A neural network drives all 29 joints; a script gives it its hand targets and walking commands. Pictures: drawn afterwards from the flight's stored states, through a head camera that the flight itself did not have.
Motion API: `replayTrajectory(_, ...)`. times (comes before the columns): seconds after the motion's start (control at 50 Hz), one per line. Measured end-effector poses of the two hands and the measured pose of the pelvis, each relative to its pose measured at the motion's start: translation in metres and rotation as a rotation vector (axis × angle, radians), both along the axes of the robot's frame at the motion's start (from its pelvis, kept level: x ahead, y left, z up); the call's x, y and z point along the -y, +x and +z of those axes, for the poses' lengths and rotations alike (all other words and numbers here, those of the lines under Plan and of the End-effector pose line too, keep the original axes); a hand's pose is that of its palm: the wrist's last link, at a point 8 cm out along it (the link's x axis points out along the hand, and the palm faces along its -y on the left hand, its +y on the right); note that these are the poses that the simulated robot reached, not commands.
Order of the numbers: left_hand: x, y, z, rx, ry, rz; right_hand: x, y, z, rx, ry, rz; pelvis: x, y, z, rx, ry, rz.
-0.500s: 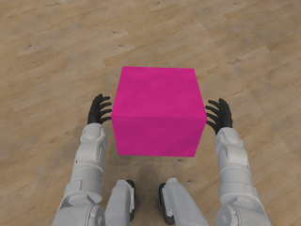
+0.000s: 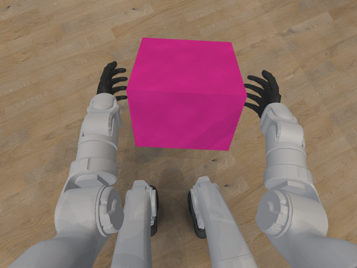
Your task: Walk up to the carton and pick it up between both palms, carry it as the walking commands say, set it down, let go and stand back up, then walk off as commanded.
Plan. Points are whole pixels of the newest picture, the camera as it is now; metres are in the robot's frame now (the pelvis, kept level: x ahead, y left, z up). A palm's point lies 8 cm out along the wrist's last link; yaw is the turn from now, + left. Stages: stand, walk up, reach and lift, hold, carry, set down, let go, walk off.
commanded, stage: set down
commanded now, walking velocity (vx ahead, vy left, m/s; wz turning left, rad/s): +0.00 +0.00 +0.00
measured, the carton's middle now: (184, 93) +0.52 -0.06 -0.22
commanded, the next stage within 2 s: none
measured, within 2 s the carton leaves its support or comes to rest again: neither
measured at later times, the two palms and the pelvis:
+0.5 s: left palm (117, 100) +0.49 +0.12 -0.16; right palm (251, 105) +0.44 -0.23 -0.15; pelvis +0.00 -0.01 -0.07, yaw -1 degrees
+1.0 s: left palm (127, 99) +0.53 +0.11 -0.26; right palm (239, 110) +0.47 -0.24 -0.26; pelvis -0.03 -0.01 -0.14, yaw +0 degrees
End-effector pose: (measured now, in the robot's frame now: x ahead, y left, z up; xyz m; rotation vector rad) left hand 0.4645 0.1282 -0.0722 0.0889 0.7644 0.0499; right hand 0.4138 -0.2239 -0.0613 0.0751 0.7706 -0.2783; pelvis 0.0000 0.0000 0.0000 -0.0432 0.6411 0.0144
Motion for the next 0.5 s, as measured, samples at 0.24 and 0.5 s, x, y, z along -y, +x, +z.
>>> replayTrajectory(0.24,0.023,0.02,-0.05,0.042,-0.032,-0.017,0.018,0.011,-0.042,0.049,-0.049,-0.06,-0.003,0.0,-0.037,-0.111,0.0,-0.017)
replayTrajectory(0.5,0.006,0.025,-0.089,0.019,0.015,0.009,0.004,0.03,-0.088,0.019,-0.031,0.002,0.008,-0.003,-0.07,-0.165,0.019,-0.026)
